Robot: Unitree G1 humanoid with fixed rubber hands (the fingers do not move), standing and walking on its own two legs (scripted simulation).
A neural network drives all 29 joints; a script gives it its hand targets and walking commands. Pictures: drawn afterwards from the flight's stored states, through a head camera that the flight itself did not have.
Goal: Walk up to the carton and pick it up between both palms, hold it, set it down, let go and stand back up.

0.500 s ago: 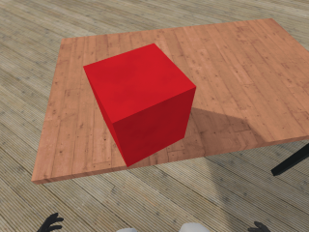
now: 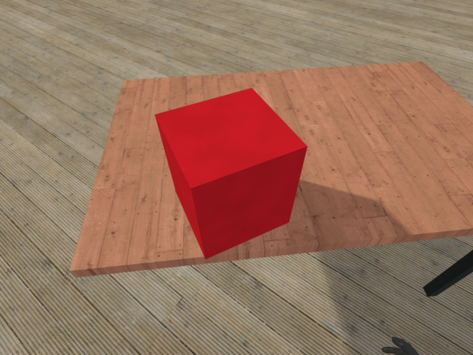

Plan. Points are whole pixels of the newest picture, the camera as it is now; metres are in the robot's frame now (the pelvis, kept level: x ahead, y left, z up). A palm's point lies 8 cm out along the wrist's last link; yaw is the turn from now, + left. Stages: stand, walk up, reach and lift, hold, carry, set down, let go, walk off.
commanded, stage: walk up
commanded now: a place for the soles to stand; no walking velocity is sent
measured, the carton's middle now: (228, 173) +0.48 +0.03 +0.00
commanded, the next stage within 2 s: none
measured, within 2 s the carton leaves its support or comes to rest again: neither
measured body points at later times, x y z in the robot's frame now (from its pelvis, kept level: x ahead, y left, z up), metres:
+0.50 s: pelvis +0.01 -0.02 +0.00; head +0.02 -0.02 +0.45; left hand +0.10 +0.29 -0.11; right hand +0.10 -0.31 -0.13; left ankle +0.03 +0.09 -0.74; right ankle +0.04 -0.13 -0.74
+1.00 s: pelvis +0.03 -0.02 +0.00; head +0.04 -0.03 +0.45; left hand +0.09 +0.28 -0.12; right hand +0.12 -0.31 -0.13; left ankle +0.03 +0.09 -0.74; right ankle +0.04 -0.13 -0.74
